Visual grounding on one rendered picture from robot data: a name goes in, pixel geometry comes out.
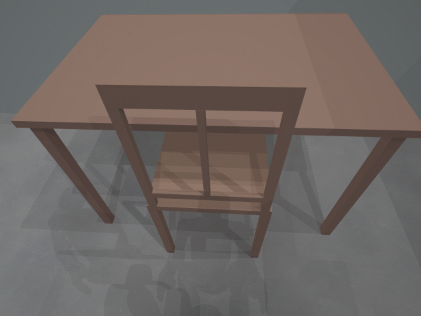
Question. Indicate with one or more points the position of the chair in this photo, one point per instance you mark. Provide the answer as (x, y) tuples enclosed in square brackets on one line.
[(207, 172)]

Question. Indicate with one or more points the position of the table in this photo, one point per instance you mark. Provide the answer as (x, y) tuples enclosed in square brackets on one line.
[(349, 92)]

